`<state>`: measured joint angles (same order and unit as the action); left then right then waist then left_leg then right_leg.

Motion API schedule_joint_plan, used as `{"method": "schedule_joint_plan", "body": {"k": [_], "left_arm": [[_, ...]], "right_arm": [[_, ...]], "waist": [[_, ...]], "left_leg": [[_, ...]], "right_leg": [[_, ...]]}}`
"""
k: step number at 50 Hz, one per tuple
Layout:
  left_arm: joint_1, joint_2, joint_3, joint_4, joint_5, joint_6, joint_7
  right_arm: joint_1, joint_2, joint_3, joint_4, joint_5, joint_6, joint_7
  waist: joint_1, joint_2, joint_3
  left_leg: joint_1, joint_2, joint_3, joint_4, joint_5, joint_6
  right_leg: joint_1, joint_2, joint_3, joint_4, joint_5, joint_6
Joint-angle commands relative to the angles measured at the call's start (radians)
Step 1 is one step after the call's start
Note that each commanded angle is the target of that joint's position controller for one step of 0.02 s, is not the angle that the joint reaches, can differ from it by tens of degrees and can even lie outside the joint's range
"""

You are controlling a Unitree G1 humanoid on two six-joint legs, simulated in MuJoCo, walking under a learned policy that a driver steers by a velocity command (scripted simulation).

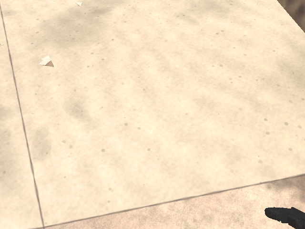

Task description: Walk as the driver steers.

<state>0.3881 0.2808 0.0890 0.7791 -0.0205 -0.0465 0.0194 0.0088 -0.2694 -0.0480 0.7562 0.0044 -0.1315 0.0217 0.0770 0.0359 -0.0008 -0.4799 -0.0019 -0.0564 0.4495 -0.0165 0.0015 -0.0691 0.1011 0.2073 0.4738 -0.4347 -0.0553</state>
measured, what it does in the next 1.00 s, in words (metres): walks ahead: right foot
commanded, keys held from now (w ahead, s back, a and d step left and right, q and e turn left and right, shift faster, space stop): w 0.48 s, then w+q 0.30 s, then q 0.22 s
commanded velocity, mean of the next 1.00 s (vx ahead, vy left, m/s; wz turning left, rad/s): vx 0.46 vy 0.00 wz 0.06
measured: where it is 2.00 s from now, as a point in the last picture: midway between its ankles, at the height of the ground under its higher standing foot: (188, 201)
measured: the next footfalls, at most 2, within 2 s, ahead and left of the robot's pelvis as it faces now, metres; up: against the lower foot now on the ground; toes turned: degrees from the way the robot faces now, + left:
right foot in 0.52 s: +0.41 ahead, -0.15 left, +0.00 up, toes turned -7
left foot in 1.02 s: +0.67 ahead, +0.08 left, +0.00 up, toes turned +11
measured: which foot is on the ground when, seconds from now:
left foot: down 0.00-0.54, up 0.56-1.00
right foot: down 0.00-0.02, up 0.04-0.50, down 0.52-1.00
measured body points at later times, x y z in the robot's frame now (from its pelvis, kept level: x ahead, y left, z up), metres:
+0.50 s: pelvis +0.26 -0.02 +0.00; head +0.29 -0.03 +0.45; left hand +0.53 +0.17 -0.06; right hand +0.20 -0.30 -0.13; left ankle +0.13 +0.13 -0.73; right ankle +0.38 -0.15 -0.72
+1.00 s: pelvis +0.50 -0.04 +0.00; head +0.53 -0.03 +0.45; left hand +0.51 +0.25 -0.13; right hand +0.73 -0.25 -0.09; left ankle +0.63 +0.08 -0.71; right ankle +0.38 -0.15 -0.73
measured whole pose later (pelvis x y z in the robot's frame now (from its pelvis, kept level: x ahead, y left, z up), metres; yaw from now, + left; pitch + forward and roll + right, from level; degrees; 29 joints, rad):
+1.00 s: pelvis +0.50 -0.04 +0.00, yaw +8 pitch +2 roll -2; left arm 0.30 0.27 0.08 0.83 -0.02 -0.05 0.04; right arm 0.08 -0.26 -0.06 0.72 0.00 -0.03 0.07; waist 0.06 0.03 0.04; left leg -0.57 0.03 0.04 0.60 -0.05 0.05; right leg 0.01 -0.02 -0.26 0.38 -0.41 0.01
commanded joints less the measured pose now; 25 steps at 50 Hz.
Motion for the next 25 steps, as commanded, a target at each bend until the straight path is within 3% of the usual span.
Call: {"method": "schedule_joint_plan", "body": {"k": [1,2,3,4,5,6,7,8,12,15,18,21,23,24,25], "left_arm": [[-0.041,0.034,-0.01,-0.087,0.025,-0.01,0.001],[0.128,-0.016,-0.023,-0.098,-0.014,-0.021,-0.002],[0.126,0.085,-0.011,-0.062,-0.025,-0.022,0.002],[0.012,0.133,0.001,-0.075,-0.018,-0.02,0.001],[-0.061,0.126,0.0,-0.092,-0.004,-0.019,0.003],[-0.111,0.114,0.001,-0.109,0.011,-0.024,0.001],[-0.107,0.098,0.001,-0.115,0.009,-0.025,-0.005],[-0.095,0.081,-0.002,-0.113,0.004,-0.023,-0.009],[-0.169,0.035,-0.022,-0.148,0.015,-0.023,-0.013],[-0.255,0.017,-0.033,-0.168,0.011,-0.031,-0.022],[-0.34,0.018,-0.036,-0.187,0.003,-0.037,-0.034],[-0.403,0.033,-0.033,-0.216,-0.004,-0.041,-0.046],[-0.391,0.055,-0.025,-0.222,-0.003,-0.044,-0.053],[-0.331,0.073,-0.014,-0.207,0.001,-0.046,-0.052],[-0.212,0.111,0.008,-0.169,0.009,-0.046,-0.046]], "right_arm": [[0.292,-0.223,-0.073,-0.007,-0.021,-0.025,-0.011],[0.383,-0.29,-0.093,0.044,-0.025,-0.01,-0.002],[0.366,-0.188,-0.071,0.031,0.002,-0.008,0.006],[0.318,-0.127,-0.055,0.02,0.006,-0.003,0.005],[0.259,-0.116,-0.046,0.009,-0.005,0.005,0.006],[0.229,-0.101,-0.04,0.014,-0.012,0.01,0.006],[0.219,-0.089,-0.033,0.018,-0.02,0.008,0.004],[0.221,-0.08,-0.031,0.026,-0.016,0.007,0.003],[0.263,-0.136,-0.044,0.055,0.003,0.004,-0.005],[0.287,-0.156,-0.046,0.068,0.01,0.018,-0.012],[0.337,-0.168,-0.044,0.089,0.019,0.03,-0.012],[0.377,-0.178,-0.044,0.111,0.024,0.045,-0.011],[0.371,-0.195,-0.048,0.118,0.028,0.056,-0.014],[0.352,-0.205,-0.049,0.116,0.03,0.061,-0.017],[0.357,-0.188,-0.042,0.117,0.03,0.064,-0.018]], "waist": [[-0.187,-0.045,-0.25],[-0.108,0.339,-0.335],[-0.136,0.214,-0.266],[-0.16,0.105,-0.143],[-0.143,0.02,-0.073],[-0.128,0.008,-0.021],[-0.101,0.039,-0.017],[-0.09,0.063,-0.02],[-0.098,0.046,-0.004],[-0.125,0.041,0.008],[-0.157,0.046,0.026],[-0.167,0.056,0.047],[-0.138,0.067,0.043],[-0.093,0.066,0.012],[-0.036,0.043,-0.061]], "left_leg": [[0.54,0.209,-0.183,0.007,-0.076,0.111],[0.831,0.403,-0.675,-0.103,-0.297,0.279],[0.8,0.399,-0.744,-0.154,-0.513,0.257],[0.679,0.357,-0.584,-0.164,-0.494,0.216],[0.548,0.317,-0.46,-0.176,-0.369,0.197],[0.45,0.284,-0.382,-0.197,-0.251,0.202],[0.396,0.255,-0.316,-0.214,-0.171,0.197],[0.374,0.232,-0.269,-0.232,-0.123,0.199],[0.362,0.24,-0.172,-0.293,0.019,0.237],[0.359,0.21,-0.083,-0.308,0.046,0.212],[0.365,0.199,-0.035,-0.294,0.045,0.191],[0.429,0.24,-0.05,-0.263,0.045,0.178],[0.469,0.264,-0.054,-0.217,0.113,0.161],[0.468,0.252,-0.032,-0.146,0.235,0.145],[0.428,0.207,-0.001,0.001,0.358,0.123]], "right_leg": [[-0.21,-0.113,0.054,0.378,0.296,-0.05],[-0.581,0.017,-0.043,0.693,-0.149,0.016],[-0.699,-0.053,0.009,0.817,-0.139,0.02],[-0.725,-0.085,-0.006,0.84,-0.044,0.02],[-0.689,-0.12,-0.045,0.815,0.024,0.021],[-0.669,-0.145,-0.05,0.758,0.07,0.019],[-0.619,-0.173,-0.058,0.715,0.096,0.014],[-0.593,-0.183,-0.078,0.675,0.105,0.015],[-0.622,-0.213,-0.137,0.486,0.188,0.042],[-0.585,-0.206,-0.168,0.301,0.344,0.049],[-0.523,-0.175,-0.202,0.166,0.435,0.052],[-0.513,-0.158,-0.208,0.096,0.4,0.031],[-0.463,-0.143,-0.216,0.052,0.345,0.003],[-0.364,-0.12,-0.237,0.014,0.347,-0.016],[-0.171,-0.099,-0.249,-0.016,0.357,-0.042]]}}
Keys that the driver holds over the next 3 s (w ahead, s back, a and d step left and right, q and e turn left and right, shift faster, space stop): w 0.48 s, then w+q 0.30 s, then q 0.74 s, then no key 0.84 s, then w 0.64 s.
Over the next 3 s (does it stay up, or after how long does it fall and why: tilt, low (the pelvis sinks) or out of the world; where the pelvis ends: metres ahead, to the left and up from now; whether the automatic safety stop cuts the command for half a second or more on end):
stays up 0.79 0.04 0.01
